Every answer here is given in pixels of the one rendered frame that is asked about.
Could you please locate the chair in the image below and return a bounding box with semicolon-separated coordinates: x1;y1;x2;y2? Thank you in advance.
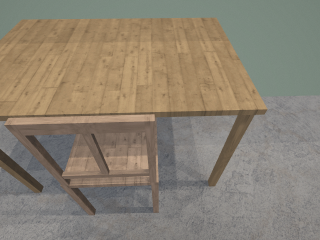
4;114;159;216

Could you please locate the table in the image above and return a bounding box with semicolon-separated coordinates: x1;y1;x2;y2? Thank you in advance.
0;17;268;193

